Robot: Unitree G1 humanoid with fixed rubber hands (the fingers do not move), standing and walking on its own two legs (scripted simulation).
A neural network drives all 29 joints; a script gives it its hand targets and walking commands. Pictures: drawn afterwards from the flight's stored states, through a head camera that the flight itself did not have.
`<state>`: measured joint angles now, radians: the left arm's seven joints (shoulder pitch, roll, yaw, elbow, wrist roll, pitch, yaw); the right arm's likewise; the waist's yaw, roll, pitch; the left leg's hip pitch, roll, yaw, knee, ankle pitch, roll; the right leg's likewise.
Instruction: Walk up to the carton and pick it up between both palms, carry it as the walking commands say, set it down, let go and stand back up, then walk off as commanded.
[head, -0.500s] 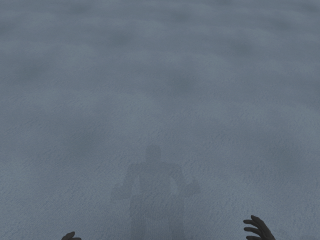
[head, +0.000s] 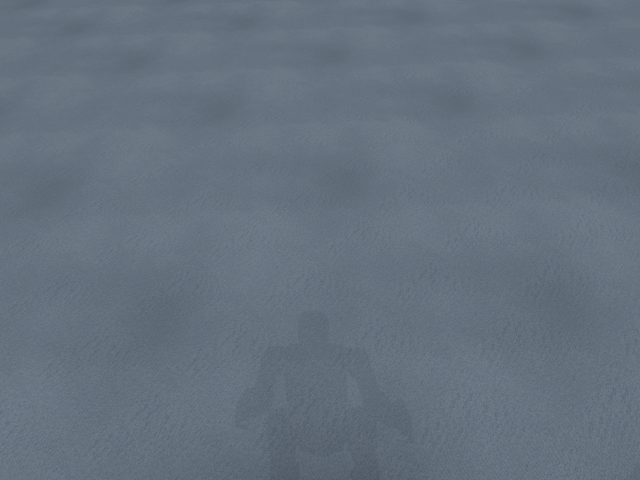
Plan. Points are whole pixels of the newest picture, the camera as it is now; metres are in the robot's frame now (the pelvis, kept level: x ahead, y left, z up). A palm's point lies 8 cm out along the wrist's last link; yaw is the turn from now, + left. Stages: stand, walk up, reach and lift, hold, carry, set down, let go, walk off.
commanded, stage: stand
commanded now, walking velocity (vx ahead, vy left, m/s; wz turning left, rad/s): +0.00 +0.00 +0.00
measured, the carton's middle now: out of the picture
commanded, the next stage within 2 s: walk off in 1.18 s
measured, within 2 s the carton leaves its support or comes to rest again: neither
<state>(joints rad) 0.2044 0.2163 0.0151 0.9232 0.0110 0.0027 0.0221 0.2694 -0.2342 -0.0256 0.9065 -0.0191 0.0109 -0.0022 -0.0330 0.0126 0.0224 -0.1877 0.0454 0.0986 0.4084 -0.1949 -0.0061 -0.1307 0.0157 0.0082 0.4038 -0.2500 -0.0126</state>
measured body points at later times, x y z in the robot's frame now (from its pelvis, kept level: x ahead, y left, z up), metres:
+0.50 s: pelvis +0.00 +0.00 +0.00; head +0.01 +0.00 +0.45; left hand +0.00 +0.23 -0.16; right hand +0.01 -0.24 -0.16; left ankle +0.02 +0.12 -0.74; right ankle -0.02 -0.11 -0.74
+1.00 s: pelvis +0.01 +0.01 +0.00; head +0.01 +0.01 +0.45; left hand -0.02 +0.22 -0.16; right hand -0.02 -0.21 -0.16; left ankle +0.02 +0.12 -0.74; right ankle -0.02 -0.11 -0.74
